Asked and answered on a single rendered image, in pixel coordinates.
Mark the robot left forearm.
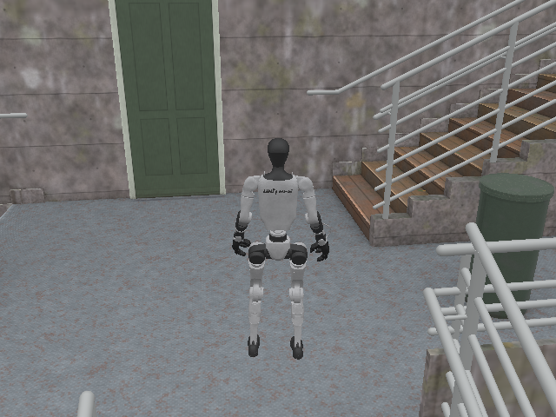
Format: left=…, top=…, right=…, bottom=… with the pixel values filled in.
left=233, top=211, right=248, bottom=242

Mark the right robot upper arm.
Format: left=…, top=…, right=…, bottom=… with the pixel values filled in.
left=296, top=175, right=319, bottom=224

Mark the robot left foot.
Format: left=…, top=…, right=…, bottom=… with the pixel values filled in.
left=248, top=335, right=260, bottom=357

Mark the humanoid robot torso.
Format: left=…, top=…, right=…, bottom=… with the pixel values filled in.
left=258, top=171, right=298, bottom=261

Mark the left robot hand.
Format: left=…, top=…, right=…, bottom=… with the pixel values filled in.
left=232, top=238, right=251, bottom=256

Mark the robot right forearm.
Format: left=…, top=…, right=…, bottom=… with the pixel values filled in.
left=310, top=211, right=328, bottom=246

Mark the right robot hand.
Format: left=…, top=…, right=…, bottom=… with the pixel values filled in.
left=310, top=242, right=329, bottom=261

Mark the left robot upper arm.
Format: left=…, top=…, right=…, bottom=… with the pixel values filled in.
left=239, top=175, right=260, bottom=223

